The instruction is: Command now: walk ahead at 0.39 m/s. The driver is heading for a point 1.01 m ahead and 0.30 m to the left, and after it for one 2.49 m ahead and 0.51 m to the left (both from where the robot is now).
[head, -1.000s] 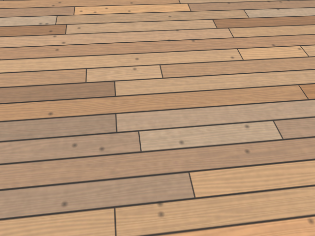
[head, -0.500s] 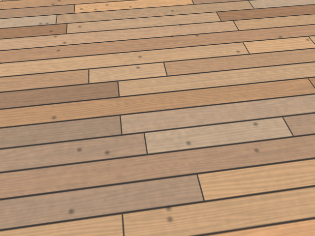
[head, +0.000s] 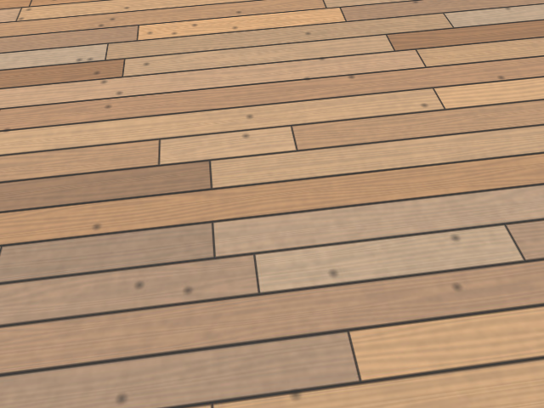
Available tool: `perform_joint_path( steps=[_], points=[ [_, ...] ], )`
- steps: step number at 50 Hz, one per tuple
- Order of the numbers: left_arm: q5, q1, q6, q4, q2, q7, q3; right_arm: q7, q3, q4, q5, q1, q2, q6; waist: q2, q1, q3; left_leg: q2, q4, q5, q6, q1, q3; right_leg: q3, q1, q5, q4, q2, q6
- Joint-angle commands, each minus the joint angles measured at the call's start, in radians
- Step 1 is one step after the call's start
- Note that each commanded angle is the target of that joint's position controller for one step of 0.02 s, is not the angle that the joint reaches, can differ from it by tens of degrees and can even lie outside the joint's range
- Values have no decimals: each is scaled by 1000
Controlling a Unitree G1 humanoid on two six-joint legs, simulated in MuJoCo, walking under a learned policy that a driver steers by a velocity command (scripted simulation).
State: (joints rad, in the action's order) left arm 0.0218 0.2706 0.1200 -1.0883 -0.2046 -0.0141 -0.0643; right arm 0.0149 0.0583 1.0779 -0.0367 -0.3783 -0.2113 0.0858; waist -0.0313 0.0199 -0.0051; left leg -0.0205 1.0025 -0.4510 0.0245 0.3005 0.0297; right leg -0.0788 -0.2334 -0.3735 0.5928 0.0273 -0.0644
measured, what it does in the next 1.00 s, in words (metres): walks ahead: left foot, then right foot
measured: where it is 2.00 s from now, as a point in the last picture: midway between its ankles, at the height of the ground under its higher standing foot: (250, 232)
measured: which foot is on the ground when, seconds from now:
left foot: up 0.00-0.38, down 0.40-0.96, up 0.98-1.00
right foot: down 0.00-0.42, up 0.44-0.94, down 0.96-1.00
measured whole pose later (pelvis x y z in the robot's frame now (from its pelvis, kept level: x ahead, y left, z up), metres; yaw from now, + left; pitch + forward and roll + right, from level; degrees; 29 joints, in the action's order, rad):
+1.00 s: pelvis +0.54 +0.00 -0.01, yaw +2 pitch +3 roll +1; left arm 0.00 0.02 0.12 -0.86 -0.23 -0.03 -0.06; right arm 0.01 0.05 1.03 -0.02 -0.39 -0.25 0.07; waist -0.01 -0.06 0.02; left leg -0.01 0.76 -0.47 0.02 0.13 0.03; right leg -0.05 -0.50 -0.12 0.56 -0.03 -0.05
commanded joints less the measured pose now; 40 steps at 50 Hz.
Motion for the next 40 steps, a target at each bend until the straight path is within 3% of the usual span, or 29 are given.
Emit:
perform_joint_path(
  steps=[1, 2, 3, 4, 6, 9, 12, 15, 17, 18, 19, 20, 21, 22, 23, 24, 25, 27, 28, 30, 34, 37, 40],
  points=[
    [-16, 171, 9, -10, -97, -6, 1, -13, 10, -132, -12, 162, -75, 49, 91, 46, 53, -50, 330, 87, 58, 613, 48, 520, 413, 277, -347, -358, -192],
    [-14, 147, 5, -1, -88, -10, 10, -14, 18, -133, -4, 172, -82, 47, 58, 28, 76, -79, 270, 154, 62, 607, 33, 422, 377, 357, -358, -325, -165],
    [-16, 143, -3, 0, -68, -8, 20, -17, 27, -136, 3, 179, -91, 41, 69, 15, 74, -99, 216, 198, 61, 562, 15, 338, 341, 410, -372, -287, -134],
    [-20, 159, -12, -2, -62, -3, 25, -22, 27, -138, 3, 180, -77, 32, 89, 10, 73, -104, 174, 222, 52, 530, -3, 291, 313, 440, -388, -264, -122],
    [-23, 181, -21, -1, -84, 12, 27, -27, 21, -157, 8, 224, -48, 16, 91, 7, 89, -103, 82, 277, 23, 514, -35, 231, 264, 489, -424, -246, -125],
    [-28, 164, -25, 22, -124, 31, 23, -28, 1, -226, 14, 391, -22, 12, 89, 28, 138, -72, -199, 414, -3, 432, -73, 156, 147, 480, -478, -209, -116],
    [-17, 219, -22, 15, -148, 36, 12, -41, -7, -263, 7, 495, -36, 11, 113, 52, 156, -35, -361, 494, 5, 348, -101, 133, 149, 446, -516, -225, -118],
    [-5, 236, -25, 5, -147, 35, 3, -57, -5, -293, 2, 542, -64, 17, 111, 36, 165, -30, -453, 486, 46, 350, -80, 117, 272, 529, -475, -269, -104],
    [-10, 212, -32, 14, -171, 35, -8, -62, 12, -290, 4, 487, -105, 22, 138, -15, 94, 8, -467, 434, 79, 245, -96, 99, 347, 816, -367, -286, -82],
    [-14, 198, -39, 18, -184, 35, -13, -60, 27, -271, 4, 407, -136, 22, 162, -62, 28, 40, -456, 399, 99, 134, -115, 87, 367, 992, -261, -283, -70],
    [-18, 179, -49, 25, -179, 34, -12, -54, 51, -222, 3, 242, -176, 18, 166, -146, -66, 71, -462, 392, 126, -75, -134, 58, 322, 1084, -68, -246, -47],
    [-26, 160, -51, 48, -160, 30, -1, -44, 70, -176, 11, 58, -225, 12, 131, -219, -180, -44, -426, 372, 174, -391, -3, 48, 98, 884, 209, -208, -19],
    [-21, 298, -32, 63, -7, 14, 39, -42, 86, -147, 38, -64, -316, 11, -146, -143, -380, -337, -519, 134, 353, -767, 524, 63, -294, 204, 653, -13, 46],
    [4, 256, 3, 49, -44, 4, 33, -44, 59, -140, 38, -56, -236, 10, -166, -160, -420, -376, -713, 33, 353, -754, 776, 231, -414, -166, 812, 26, 22],
    [32, 135, 19, 97, -126, 3, 9, -46, 43, -151, 25, 58, -188, 17, -137, -135, -223, -336, -738, 37, 286, -598, 615, 211, -513, -119, 855, -39, 2],
    [33, 65, 23, 120, -144, 11, 6, -49, 28, -177, 23, 166, -146, 23, -40, -97, -120, -303, -762, 133, 250, -405, 457, 180, -486, -13, 809, -99, -8],
    [18, 40, 16, 121, -142, 23, -4, -55, 17, -182, 33, 230, -114, 31, 18, -56, -60, -265, -789, 234, 227, -243, 345, 161, -428, 54, 746, -139, -7],
    [3, 101, -18, 112, -98, 33, -9, -64, 7, -168, 46, 257, -84, 38, -28, 10, -34, -204, -840, 275, 205, -77, 219, 168, -305, 104, 656, -185, -9],
    [3, 112, -30, 112, -80, 36, -8, -62, 8, -157, 44, 240, -90, 38, -37, 18, -19, -193, -863, 283, 213, -37, 185, 159, -294, 103, 623, -192, -4],
    [-3, 55, -42, 139, -90, 40, -13, -47, 13, -140, 45, 200, -126, 39, -36, 20, 23, -187, -902, 295, 226, -2, 144, 147, -346, 158, 544, -204, 17],
    [-18, -108, -38, 196, -104, 36, -20, -16, 18, -122, 41, 107, -160, 32, -11, -20, 52, -186, -916, 353, 213, -90, 109, 139, -484, 376, 302, -205, 53],
    [-13, -214, -29, 224, -86, 23, -11, -7, 18, -113, 30, 50, -169, 26, -15, -55, 60, -165, -910, 386, 184, -135, 53, 103, -456, 489, 120, -166, 58],
    [-4, -307, -25, 251, -79, 7, -1, -5, 21, -92, 23, -10, -177, 18, -16, -89, 81, -182, -886, 384, 179, -214, 38, 82, -452, 486, 15, -140, 58]
  ],
)
Velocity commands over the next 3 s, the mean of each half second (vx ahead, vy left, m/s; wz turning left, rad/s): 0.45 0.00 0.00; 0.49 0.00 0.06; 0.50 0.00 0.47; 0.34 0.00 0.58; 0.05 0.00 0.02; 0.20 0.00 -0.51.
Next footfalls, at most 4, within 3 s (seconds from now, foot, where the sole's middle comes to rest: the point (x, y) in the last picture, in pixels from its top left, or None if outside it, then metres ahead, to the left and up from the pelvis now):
0.40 left None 0.39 0.14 -0.76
0.96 right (342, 341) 0.69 -0.11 -0.76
1.50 left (234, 262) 0.94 0.19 -0.76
1.96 right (253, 188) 1.24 0.14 -0.76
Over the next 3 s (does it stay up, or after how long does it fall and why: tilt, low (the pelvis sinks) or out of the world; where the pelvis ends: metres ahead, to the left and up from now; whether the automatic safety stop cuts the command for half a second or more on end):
stays up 1.17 0.18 0.02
